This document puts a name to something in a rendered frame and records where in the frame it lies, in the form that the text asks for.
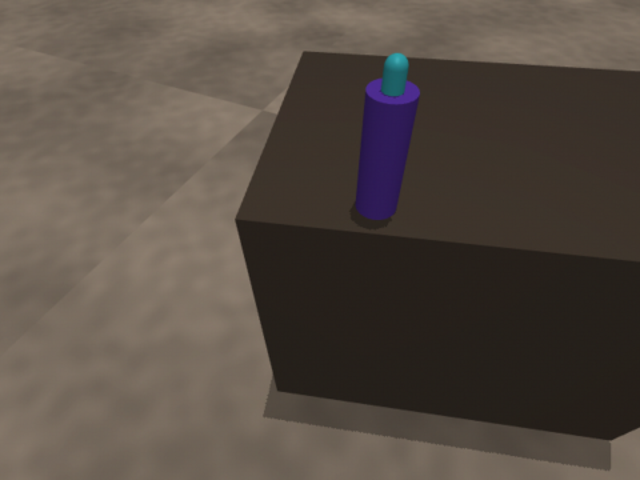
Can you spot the bottle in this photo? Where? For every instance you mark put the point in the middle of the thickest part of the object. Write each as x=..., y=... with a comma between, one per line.
x=389, y=113

